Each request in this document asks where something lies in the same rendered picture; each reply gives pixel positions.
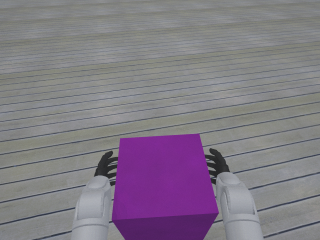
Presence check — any left robot hand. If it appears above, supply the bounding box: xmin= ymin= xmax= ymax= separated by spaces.
xmin=94 ymin=151 xmax=118 ymax=186

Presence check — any robot right forearm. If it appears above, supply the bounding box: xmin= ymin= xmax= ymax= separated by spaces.
xmin=215 ymin=172 xmax=264 ymax=240

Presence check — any robot left forearm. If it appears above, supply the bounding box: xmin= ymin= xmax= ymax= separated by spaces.
xmin=70 ymin=175 xmax=112 ymax=240

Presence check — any right robot hand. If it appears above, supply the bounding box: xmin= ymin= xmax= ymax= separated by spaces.
xmin=205 ymin=148 xmax=230 ymax=184

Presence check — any carton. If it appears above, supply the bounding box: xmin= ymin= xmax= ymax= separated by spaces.
xmin=111 ymin=133 xmax=219 ymax=240

